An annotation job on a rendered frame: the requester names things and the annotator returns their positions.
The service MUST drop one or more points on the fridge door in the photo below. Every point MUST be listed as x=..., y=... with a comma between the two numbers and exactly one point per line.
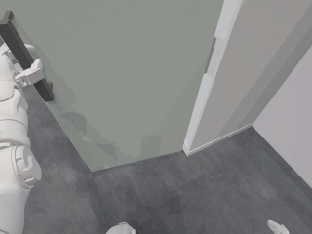
x=126, y=73

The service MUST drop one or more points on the robot right hand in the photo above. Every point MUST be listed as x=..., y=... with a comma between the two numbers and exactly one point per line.
x=277, y=228

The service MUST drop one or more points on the robot left hand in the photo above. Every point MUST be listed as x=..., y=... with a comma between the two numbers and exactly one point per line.
x=15, y=73

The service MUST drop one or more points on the handle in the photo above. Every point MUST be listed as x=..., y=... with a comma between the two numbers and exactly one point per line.
x=22, y=55

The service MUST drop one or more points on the left robot forearm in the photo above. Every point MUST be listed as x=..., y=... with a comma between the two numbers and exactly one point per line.
x=13, y=116

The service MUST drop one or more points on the left robot upper arm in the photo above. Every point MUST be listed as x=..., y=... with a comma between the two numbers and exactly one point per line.
x=19, y=171

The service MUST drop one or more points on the left robot thigh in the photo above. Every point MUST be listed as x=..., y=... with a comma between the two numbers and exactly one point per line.
x=121, y=229

